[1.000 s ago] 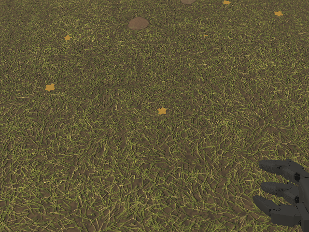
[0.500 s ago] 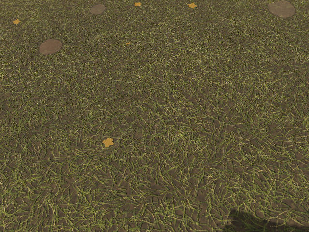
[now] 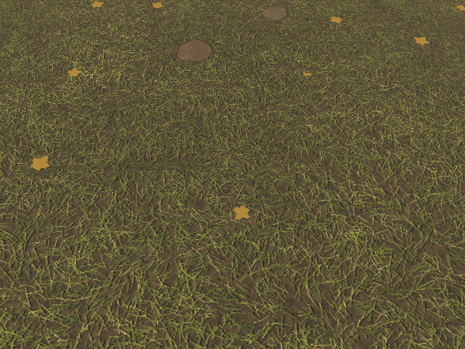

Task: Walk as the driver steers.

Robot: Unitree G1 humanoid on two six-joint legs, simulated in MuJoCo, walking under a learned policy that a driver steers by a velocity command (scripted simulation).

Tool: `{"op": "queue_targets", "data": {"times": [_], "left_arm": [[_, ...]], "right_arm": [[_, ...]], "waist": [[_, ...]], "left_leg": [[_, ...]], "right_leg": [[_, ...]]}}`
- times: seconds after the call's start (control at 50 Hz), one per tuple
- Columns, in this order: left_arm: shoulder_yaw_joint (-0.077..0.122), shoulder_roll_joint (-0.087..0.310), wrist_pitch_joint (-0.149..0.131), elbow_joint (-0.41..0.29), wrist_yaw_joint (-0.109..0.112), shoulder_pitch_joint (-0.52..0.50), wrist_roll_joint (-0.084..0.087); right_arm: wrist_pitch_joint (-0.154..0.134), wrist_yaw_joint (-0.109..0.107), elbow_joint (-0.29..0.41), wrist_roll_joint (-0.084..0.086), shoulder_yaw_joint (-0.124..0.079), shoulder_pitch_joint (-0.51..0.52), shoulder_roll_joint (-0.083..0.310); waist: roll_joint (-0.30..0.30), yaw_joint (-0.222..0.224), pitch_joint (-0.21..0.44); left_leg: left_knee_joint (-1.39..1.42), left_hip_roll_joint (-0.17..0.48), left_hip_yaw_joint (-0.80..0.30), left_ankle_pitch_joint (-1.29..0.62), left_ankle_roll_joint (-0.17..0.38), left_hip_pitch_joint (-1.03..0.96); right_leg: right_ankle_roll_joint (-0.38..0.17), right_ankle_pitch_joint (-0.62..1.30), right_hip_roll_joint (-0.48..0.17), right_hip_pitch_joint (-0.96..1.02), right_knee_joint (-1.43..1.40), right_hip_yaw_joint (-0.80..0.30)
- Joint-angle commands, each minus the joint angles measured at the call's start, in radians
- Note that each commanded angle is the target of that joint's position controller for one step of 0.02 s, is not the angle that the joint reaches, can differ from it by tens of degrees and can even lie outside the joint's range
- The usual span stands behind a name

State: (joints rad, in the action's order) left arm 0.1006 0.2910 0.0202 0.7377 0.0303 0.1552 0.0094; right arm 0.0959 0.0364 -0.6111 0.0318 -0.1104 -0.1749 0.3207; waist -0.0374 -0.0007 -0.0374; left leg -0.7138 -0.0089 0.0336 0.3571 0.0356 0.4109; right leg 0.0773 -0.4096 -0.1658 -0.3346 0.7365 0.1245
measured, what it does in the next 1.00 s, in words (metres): steps on the spot, turning left: right foot, then left foot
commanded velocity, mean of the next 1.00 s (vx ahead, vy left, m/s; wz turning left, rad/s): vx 0.00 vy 0.00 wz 0.48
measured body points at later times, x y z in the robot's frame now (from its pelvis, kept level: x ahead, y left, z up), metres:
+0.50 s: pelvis +0.06 +0.00 +0.02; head +0.08 +0.01 +0.47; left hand +0.12 +0.33 -0.06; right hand +0.32 -0.20 -0.07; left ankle +0.02 +0.09 -0.71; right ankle +0.14 -0.11 -0.72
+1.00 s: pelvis +0.07 +0.01 +0.02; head +0.08 +0.02 +0.47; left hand +0.07 +0.30 -0.09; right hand +0.29 -0.17 -0.10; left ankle -0.01 +0.11 -0.71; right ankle +0.14 -0.11 -0.71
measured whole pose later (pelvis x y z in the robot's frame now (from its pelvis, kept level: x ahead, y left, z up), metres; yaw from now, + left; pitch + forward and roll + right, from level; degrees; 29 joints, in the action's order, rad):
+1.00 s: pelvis +0.07 +0.01 +0.02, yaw +27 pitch -1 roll +0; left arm 0.02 0.25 0.01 0.77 -0.01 0.18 -0.01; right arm 0.04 -0.01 -0.75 -0.01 -0.03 -0.24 0.25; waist 0.00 0.02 -0.04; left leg -0.53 -0.02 -0.10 0.33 -0.01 0.17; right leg 0.02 -0.28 0.01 -0.23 0.53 -0.07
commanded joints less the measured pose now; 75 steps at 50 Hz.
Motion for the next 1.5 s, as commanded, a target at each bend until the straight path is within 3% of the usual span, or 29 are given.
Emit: {"op": "queue_targets", "data": {"times": [0.02, 0.04, 0.08, 0.1, 0.24, 0.46, 0.48, 0.5, 0.52, 0.54, 0.56, 0.6, 0.7, 0.76, 0.8, 0.84, 0.88, 1.06, 1.1, 1.16, 1.2, 1.24, 1.3, 1.38, 1.4, 1.42, 1.44, 1.46, 1.5], "left_arm": [[0.003, 0.044, -0.023, -0.166, -0.006, -0.109, -0.021], [0.012, 0.095, -0.032, -0.162, 0.0, -0.161, -0.012], [0.018, 0.097, -0.033, -0.135, 0.022, -0.144, -0.018], [0.023, 0.116, -0.031, -0.12, 0.031, -0.113, -0.029], [0.003, 0.066, -0.04, -0.111, -0.009, -0.154, -0.018], [0.003, 0.088, -0.066, -0.1, -0.046, -0.119, -0.011], [0.003, 0.087, -0.067, -0.093, -0.046, -0.094, -0.02], [0.004, 0.123, -0.064, -0.105, -0.042, -0.093, -0.037], [0.008, 0.181, -0.052, -0.11, -0.04, -0.104, -0.052], [0.003, 0.15, -0.052, -0.093, -0.042, -0.055, -0.049], [-0.003, 0.133, -0.052, -0.097, -0.042, -0.063, -0.03], [-0.016, 0.104, -0.038, -0.099, -0.036, -0.079, -0.013], [-0.025, 0.1, -0.009, -0.075, -0.033, -0.07, -0.014], [-0.027, 0.121, -0.003, -0.06, -0.033, -0.035, -0.004], [-0.037, 0.106, -0.015, -0.044, -0.038, 0.005, -0.003], [-0.053, 0.053, -0.039, -0.049, -0.052, 0.038, -0.025], [-0.05, 0.081, -0.036, -0.043, -0.051, -0.018, -0.03], [-0.052, 0.066, -0.014, -0.016, -0.031, 0.015, -0.013], [-0.039, 0.112, -0.008, -0.04, -0.024, -0.025, 0.004], [-0.029, 0.117, 0.001, -0.078, -0.016, -0.02, 0.023], [-0.024, 0.102, 0.012, -0.097, -0.019, -0.001, 0.021], [-0.02, 0.09, 0.022, -0.123, -0.029, -0.017, 0.022], [-0.027, 0.093, 0.032, -0.147, -0.052, -0.038, 0.033], [-0.005, 0.101, 0.005, -0.036, -0.056, 0.248, 0.031], [0.024, 0.146, -0.008, 0.035, -0.049, 0.432, 0.026], [0.051, 0.298, -0.04, 0.016, -0.047, 0.506, 0.011], [0.023, 0.25, -0.083, -0.064, -0.065, 0.423, 0.006], [0.007, 0.199, -0.106, -0.085, -0.066, 0.352, 0.0], [-0.002, 0.18, -0.104, -0.096, -0.055, 0.302, 0.01]], "right_arm": [[-0.03, -0.006, 0.08, -0.051, -0.081, -0.133, 0.321], [-0.057, 0.005, 0.09, -0.069, -0.064, -0.139, 0.263], [-0.073, -0.019, 0.083, -0.028, -0.039, -0.066, 0.196], [-0.062, -0.036, 0.089, -0.006, -0.026, -0.02, 0.168], [-0.03, -0.092, 0.091, 0.0, -0.02, -0.029, 0.17], [-0.025, -0.073, 0.094, -0.007, 0.008, -0.002, 0.136], [-0.029, -0.071, 0.09, -0.004, 0.014, -0.005, 0.123], [-0.036, -0.068, 0.08, -0.021, 0.025, -0.054, 0.088], [-0.043, -0.067, 0.074, -0.017, 0.025, -0.136, 0.084], [-0.048, -0.072, 0.077, -0.02, 0.004, -0.105, 0.15], [-0.046, -0.075, 0.061, -0.015, -0.013, -0.074, 0.198], [-0.029, -0.075, 0.029, -0.012, -0.008, -0.059, 0.158], [-0.036, -0.05, 0.002, -0.01, 0.046, -0.029, 0.014], [-0.046, -0.046, -0.033, -0.011, 0.041, -0.058, 0.034], [-0.05, -0.047, -0.049, -0.034, 0.039, -0.079, 0.065], [-0.05, -0.05, -0.064, -0.046, 0.027, -0.062, 0.13], [-0.056, -0.042, -0.059, -0.053, 0.047, -0.043, 0.052], [-0.078, -0.055, -0.106, -0.041, 0.058, -0.077, 0.041], [-0.076, -0.068, -0.101, -0.038, 0.035, -0.083, 0.094], [-0.06, -0.092, -0.1, -0.035, 0.01, -0.118, 0.129], [-0.056, -0.104, -0.076, -0.04, 0.01, -0.068, 0.11], [-0.062, -0.104, -0.061, -0.035, 0.01, -0.023, 0.101], [-0.081, -0.086, -0.083, -0.004, -0.012, -0.06, 0.157], [-0.116, -0.055, -0.059, -0.013, 0.0, 0.078, 0.119], [-0.126, -0.054, -0.045, -0.038, 0.014, 0.102, 0.07], [-0.154, -0.051, 0.036, -0.044, 0.04, 0.186, -0.018], [-0.202, -0.04, 0.093, -0.003, 0.043, 0.217, 0.016], [-0.232, -0.027, 0.094, 0.032, 0.03, 0.223, 0.08], [-0.257, -0.027, 0.042, -0.025, 0.024, 0.151, 0.1]], "waist": [[0.472, -0.06, 0.18], [0.277, -0.107, 0.224], [0.122, -0.04, 0.143], [0.113, -0.011, 0.139], [0.129, -0.007, 0.151], [0.195, -0.007, 0.111], [0.169, 0.008, 0.109], [0.052, -0.015, 0.139], [-0.185, -0.066, 0.127], [-0.212, -0.03, 0.129], [-0.13, -0.018, 0.107], [-0.074, -0.011, 0.088], [-0.141, 0.012, 0.099], [-0.136, 0.007, 0.109], [-0.093, 0.001, 0.118], [0.142, 0.062, 0.137], [0.113, 0.018, 0.082], [0.066, 0.014, 0.019], [0.071, -0.008, 0.002], [0.155, -0.021, 0.02], [0.236, -0.02, 0.032], [0.175, -0.012, 0.012], [0.176, -0.046, 0.015], [0.123, 0.103, 0.018], [-0.049, 0.176, 0.044], [-0.361, 0.184, -0.001], [-0.26, 0.145, 0.049], [-0.14, 0.104, -0.017], [0.027, 0.046, -0.035]], "left_leg": [[0.35, 0.344, -0.756, -0.677, 0.349, -0.421], [0.371, 0.361, -0.733, -0.567, 0.368, -0.436], [0.323, 0.254, -0.572, -0.509, 0.251, -0.38], [0.309, 0.222, -0.518, -0.517, 0.208, -0.344], [0.314, 0.123, -0.515, -0.405, 0.154, -0.291], [0.238, 0.075, -0.619, -0.407, 0.136, -0.2], [0.224, 0.051, -0.606, -0.342, 0.106, -0.171], [0.118, -0.02, -0.536, -0.112, 0.051, -0.119], [-0.083, -0.175, -0.368, 0.264, -0.027, -0.007], [-0.243, -0.157, -0.315, 0.361, -0.082, 0.062], [-0.356, -0.111, -0.296, 0.289, -0.111, 0.09], [-0.409, -0.097, -0.279, 0.196, -0.138, 0.105], [-0.032, -0.025, -0.118, 0.117, -0.143, -0.072], [0.241, -0.026, -0.079, -0.052, -0.116, -0.197], [0.37, 0.003, -0.122, -0.225, -0.075, -0.334], [0.267, 0.082, -0.2, -0.313, -0.003, -0.31], [0.299, 0.062, -0.201, -0.165, 0.002, -0.225], [0.274, 0.029, -0.171, -0.229, -0.028, -0.208], [0.252, 0.034, -0.156, -0.265, -0.02, -0.248], [0.283, 0.166, -0.236, -0.405, 0.072, -0.281], [0.316, 0.324, -0.336, -0.542, 0.18, -0.297], [0.317, 0.375, -0.318, -0.605, 0.204, -0.311], [0.454, 0.351, -0.274, 0.116, 0.147, -0.289], [0.3, 0.218, -0.017, 0.223, 0.061, -0.049], [-0.059, 0.126, 0.1, 0.079, 0.019, 0.085], [-0.527, -0.026, 0.046, 0.226, -0.046, 0.489], [-0.613, -0.057, -0.166, 0.205, -0.014, 0.659], [-0.622, -0.004, -0.19, 0.129, 0.009, 0.71], [-0.461, 0.059, -0.19, -0.048, 0.014, 0.578]], "right_leg": [[0.013, -0.312, 0.191, -0.503, 0.521, -0.095], [-0.009, -0.289, 0.171, -0.522, 0.616, -0.225], [-0.038, -0.118, 0.153, -0.521, 0.567, -0.256], [-0.034, -0.037, 0.141, -0.483, 0.499, -0.269], [-0.005, 0.148, 0.233, -0.322, 0.179, -0.286], [-0.066, 0.183, 0.21, 0.02, -0.207, -0.236], [-0.085, 0.323, 0.185, 0.111, -0.322, -0.243], [-0.133, 0.494, 0.06, 0.215, -0.348, -0.37], [-0.28, 0.753, -0.105, 0.262, -0.357, -0.54], [-0.398, 0.71, -0.205, 0.225, -0.396, -0.701], [-0.394, 0.625, -0.187, 0.21, -0.379, -0.655], [-0.323, 0.507, -0.092, 0.198, -0.367, -0.526], [-0.275, 0.449, 0.027, 0.173, -0.38, -0.356], [-0.276, 0.452, 0.012, 0.185, -0.351, -0.38], [-0.211, 0.441, 0.026, 0.135, -0.34, -0.372], [-0.113, 0.271, 0.133, 0.12, -0.302, -0.233], [-0.076, 0.236, 0.151, 0.149, -0.27, -0.209], [-0.08, 0.341, 0.148, 0.131, -0.247, -0.223], [-0.09, 0.359, 0.17, 0.045, -0.195, -0.235], [-0.082, 0.244, 0.199, -0.064, -0.046, -0.212], [-0.071, -0.124, 0.19, -0.155, 0.167, -0.172], [-0.063, -0.207, 0.117, -0.238, 0.254, -0.174], [-0.1, -0.117, 0.07, -0.205, 0.174, -0.128], [-0.156, 0.016, 0.186, 0.217, -0.079, 0.05], [-0.189, 0.005, 0.227, 0.422, -0.144, -0.002], [-0.359, -0.175, -0.032, 0.545, -0.373, -0.688], [-0.49, -0.363, -0.168, 0.571, -0.589, -1.094], [-0.48, -0.348, -0.207, 0.539, -0.578, -1.075], [-0.4, -0.168, -0.114, 0.43, -0.504, -0.812]]}}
